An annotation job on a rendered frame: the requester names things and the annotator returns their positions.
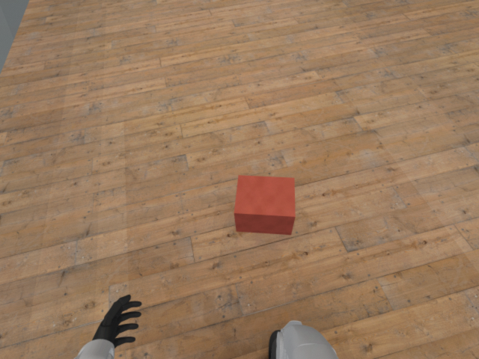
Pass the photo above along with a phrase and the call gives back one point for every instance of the right robot thigh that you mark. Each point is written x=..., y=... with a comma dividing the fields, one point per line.
x=303, y=342

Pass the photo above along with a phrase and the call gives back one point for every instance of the robot left forearm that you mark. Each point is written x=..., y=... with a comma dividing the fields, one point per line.
x=97, y=349

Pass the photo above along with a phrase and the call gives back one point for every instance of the carton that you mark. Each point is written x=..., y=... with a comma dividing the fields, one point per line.
x=265, y=204

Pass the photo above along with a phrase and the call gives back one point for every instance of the robot left hand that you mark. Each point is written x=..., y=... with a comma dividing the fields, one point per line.
x=109, y=328

